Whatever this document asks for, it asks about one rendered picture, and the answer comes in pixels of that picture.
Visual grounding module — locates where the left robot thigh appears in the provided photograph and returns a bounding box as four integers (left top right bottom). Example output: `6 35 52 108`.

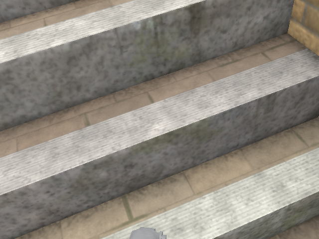
130 227 166 239

